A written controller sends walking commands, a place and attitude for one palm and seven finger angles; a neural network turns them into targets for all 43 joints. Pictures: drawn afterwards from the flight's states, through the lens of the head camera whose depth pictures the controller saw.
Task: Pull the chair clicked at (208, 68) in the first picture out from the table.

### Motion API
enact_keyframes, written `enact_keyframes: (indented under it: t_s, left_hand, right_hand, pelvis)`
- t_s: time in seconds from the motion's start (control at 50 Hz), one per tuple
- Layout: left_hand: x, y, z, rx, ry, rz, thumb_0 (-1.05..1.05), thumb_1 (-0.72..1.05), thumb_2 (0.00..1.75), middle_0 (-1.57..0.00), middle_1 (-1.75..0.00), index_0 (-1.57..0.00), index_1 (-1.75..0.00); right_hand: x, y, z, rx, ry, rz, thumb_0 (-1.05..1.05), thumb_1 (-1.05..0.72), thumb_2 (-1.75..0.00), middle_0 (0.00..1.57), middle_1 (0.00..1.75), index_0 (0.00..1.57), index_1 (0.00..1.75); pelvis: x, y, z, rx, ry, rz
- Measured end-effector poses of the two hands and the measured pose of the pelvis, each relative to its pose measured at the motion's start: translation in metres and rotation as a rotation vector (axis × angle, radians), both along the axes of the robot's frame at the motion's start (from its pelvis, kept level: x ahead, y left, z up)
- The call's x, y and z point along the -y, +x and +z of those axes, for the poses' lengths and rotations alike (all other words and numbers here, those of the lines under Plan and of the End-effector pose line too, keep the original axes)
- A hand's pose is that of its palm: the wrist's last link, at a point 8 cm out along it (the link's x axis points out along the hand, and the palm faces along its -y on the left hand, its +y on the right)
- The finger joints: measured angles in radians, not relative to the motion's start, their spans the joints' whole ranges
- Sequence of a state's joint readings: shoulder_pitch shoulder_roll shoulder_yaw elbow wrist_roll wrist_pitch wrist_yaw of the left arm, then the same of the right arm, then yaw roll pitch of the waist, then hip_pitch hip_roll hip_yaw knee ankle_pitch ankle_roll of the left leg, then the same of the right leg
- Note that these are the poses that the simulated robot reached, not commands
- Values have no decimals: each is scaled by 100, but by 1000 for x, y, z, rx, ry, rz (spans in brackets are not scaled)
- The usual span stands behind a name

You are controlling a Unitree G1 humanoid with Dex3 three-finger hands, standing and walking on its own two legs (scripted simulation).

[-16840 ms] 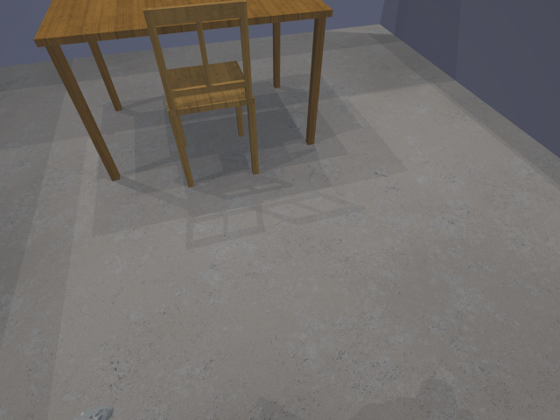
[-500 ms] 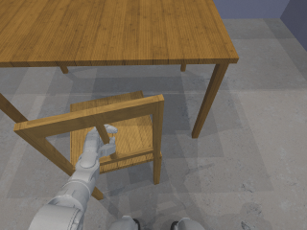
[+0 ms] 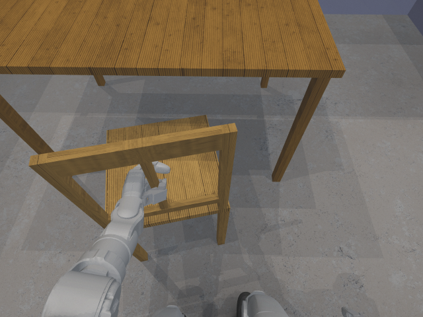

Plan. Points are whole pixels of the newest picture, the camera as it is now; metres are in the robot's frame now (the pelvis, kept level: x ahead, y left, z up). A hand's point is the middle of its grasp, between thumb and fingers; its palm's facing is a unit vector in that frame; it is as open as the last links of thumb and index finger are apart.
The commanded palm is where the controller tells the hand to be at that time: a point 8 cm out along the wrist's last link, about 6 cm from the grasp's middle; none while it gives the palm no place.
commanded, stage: step backward, pulling the chair out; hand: left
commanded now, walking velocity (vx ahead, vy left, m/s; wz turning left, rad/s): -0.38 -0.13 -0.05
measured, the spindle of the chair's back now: (156, 186) +0.40 +0.13 -0.09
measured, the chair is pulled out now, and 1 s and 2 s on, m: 0.21 0.34 0.49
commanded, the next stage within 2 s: none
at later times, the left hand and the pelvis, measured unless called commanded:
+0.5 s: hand (159, 210) +0.33 +0.11 -0.06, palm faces -0.01 -0.98 -0.19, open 5.2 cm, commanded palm +0.34 +0.16 -0.05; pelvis -0.06 +0.00 +0.00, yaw -2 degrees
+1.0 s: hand (153, 251) +0.24 +0.12 -0.05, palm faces -0.03 -0.98 -0.18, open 5.3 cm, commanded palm +0.25 +0.17 -0.05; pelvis -0.12 +0.00 +0.00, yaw -1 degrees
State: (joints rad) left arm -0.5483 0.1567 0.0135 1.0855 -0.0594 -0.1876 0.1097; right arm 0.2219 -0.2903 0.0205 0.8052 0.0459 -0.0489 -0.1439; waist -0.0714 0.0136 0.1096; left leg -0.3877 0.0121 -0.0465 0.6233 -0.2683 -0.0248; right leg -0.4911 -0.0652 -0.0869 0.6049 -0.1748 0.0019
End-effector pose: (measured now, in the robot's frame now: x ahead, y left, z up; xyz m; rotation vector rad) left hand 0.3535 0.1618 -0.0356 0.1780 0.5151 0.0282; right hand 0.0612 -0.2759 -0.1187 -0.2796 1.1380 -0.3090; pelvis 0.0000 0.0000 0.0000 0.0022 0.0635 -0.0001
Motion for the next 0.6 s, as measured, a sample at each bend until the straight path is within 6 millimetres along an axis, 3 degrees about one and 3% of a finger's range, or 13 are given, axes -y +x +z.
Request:
enact_keyframes:
  t_s: [0.1, 0.26, 0.36, 0.48, 0.6]
  left_hand:
    - [-4, -4, 0, 5, 2, -32, 2, 70, 79, -26, -117, -49, -145]
    - [-2, -14, 0, 9, 18, 20, 2, 68, 82, -30, -116, -49, -145]
    - [1, -26, 1, 1, 16, 38, 2, 68, 81, -30, -115, -49, -145]
    - [-1, -43, 1, 0, 10, 6, 2, 69, 80, -28, -118, -49, -145]
    - [-3, -59, 1, 2, 15, 23, 3, 69, 80, -29, -118, -49, -145]
  right_hand:
    - [-7, -4, 5, 0, -10, -3, 0, -90, -90, 20, 30, 20, 30]
    - [-19, -15, -12, 43, 94, -34, 0, -90, -90, 20, 30, 20, 30]
    - [-12, -36, -16, 27, 85, -38, 0, -90, -90, 20, 30, 20, 30]
    - [-3, -67, -5, -19, 21, -29, 0, -90, -90, 20, 30, 20, 30]
    - [0, -82, -7, -27, 42, -27, 0, -90, -90, 20, 30, 20, 30]
  pelvis:
    - [-4, -11, 2, 2, 24, -34]
    - [13, -25, -4, 12, 9, -53]
    - [10, -39, -4, 4, 6, -29]
    - [3, -55, -2, 9, 19, -32]
    - [15, -64, -2, 18, 7, -39]
